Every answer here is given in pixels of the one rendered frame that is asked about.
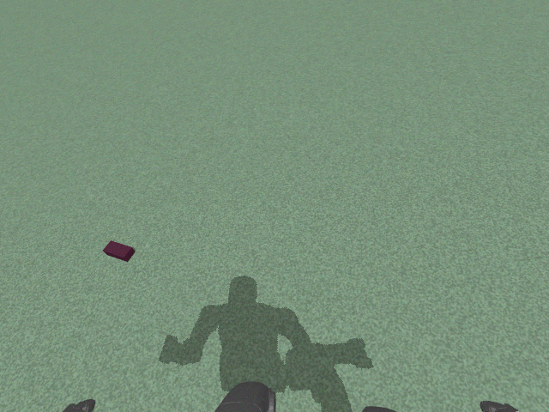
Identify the small box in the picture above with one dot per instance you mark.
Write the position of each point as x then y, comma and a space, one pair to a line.
119, 251

